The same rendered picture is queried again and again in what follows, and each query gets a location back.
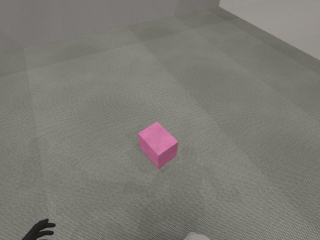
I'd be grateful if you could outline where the robot left hand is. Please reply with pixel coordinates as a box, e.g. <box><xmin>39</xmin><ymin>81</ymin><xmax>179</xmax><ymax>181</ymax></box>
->
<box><xmin>22</xmin><ymin>218</ymin><xmax>56</xmax><ymax>240</ymax></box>

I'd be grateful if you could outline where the carton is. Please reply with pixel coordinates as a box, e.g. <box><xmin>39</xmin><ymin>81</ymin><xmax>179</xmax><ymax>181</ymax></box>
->
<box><xmin>138</xmin><ymin>122</ymin><xmax>178</xmax><ymax>169</ymax></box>

